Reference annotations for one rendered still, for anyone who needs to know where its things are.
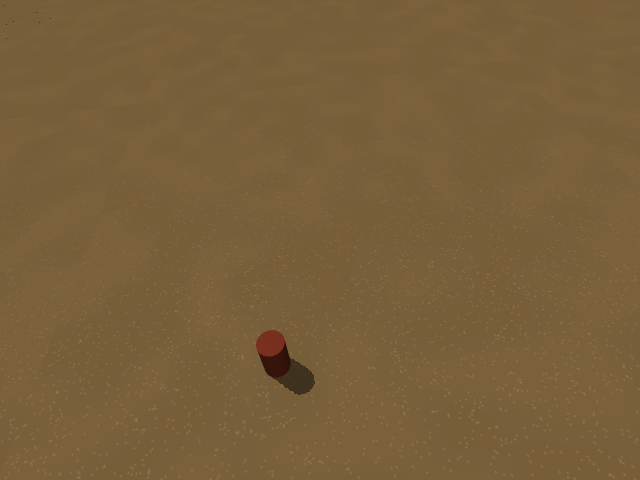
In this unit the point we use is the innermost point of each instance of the can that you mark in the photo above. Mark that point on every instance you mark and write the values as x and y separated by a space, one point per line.
273 353

